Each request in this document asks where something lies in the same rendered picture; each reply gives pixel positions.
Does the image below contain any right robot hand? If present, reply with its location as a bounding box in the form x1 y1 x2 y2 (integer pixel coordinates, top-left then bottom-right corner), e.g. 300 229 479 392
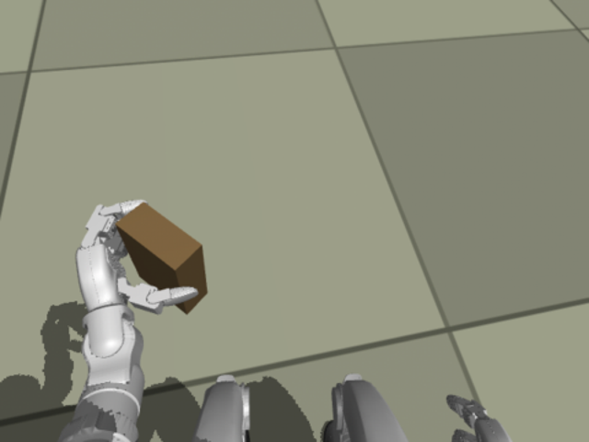
446 395 513 442

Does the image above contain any carton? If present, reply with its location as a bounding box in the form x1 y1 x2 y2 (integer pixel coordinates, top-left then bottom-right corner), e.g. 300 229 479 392
115 202 208 315

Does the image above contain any left robot hand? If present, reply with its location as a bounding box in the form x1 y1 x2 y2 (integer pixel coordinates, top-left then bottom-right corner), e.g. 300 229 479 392
75 200 199 315

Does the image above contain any left robot arm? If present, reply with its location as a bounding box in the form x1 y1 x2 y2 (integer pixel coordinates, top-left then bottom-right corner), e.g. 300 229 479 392
57 304 144 442

